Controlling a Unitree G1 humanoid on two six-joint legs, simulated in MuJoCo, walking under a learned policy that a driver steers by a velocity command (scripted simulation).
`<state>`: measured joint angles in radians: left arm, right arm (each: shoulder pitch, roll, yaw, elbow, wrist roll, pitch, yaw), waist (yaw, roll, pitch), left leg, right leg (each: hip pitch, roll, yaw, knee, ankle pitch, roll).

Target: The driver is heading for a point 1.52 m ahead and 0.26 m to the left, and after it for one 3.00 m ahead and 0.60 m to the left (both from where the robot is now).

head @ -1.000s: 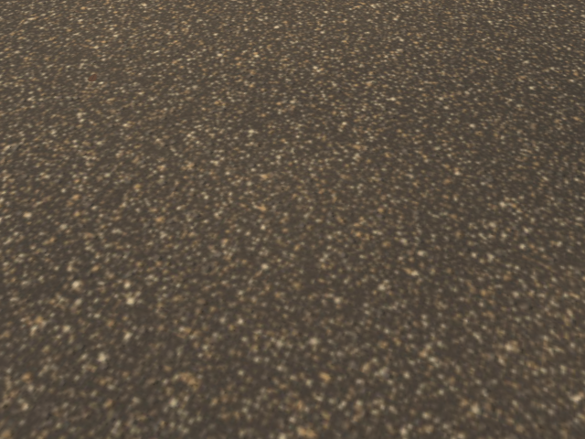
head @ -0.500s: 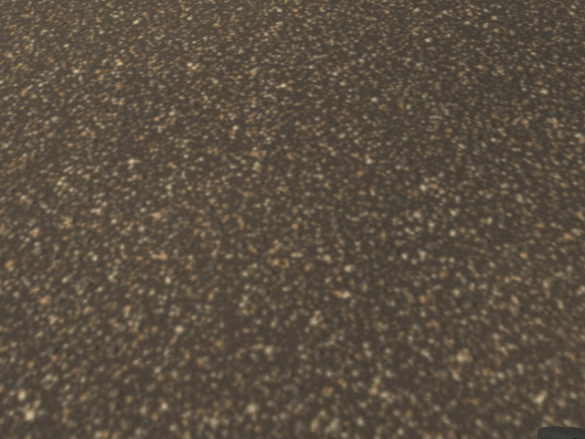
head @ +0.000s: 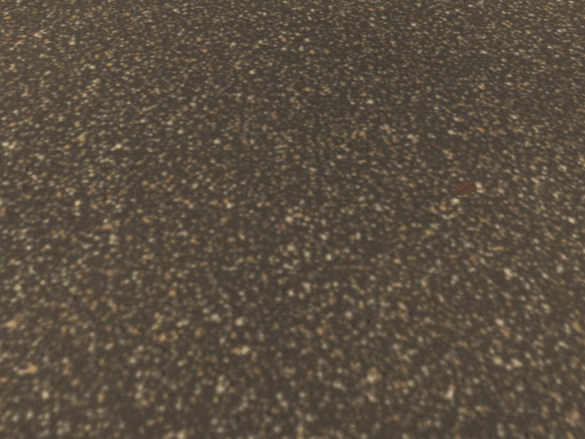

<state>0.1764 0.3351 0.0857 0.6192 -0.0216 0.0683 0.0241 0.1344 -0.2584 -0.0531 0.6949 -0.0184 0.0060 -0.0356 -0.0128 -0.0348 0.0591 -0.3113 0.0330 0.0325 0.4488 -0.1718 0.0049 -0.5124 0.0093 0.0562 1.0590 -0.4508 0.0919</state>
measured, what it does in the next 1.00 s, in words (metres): steps on the spot: right foot, then left foot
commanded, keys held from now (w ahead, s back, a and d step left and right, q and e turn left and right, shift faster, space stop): no key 0.64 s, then w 0.36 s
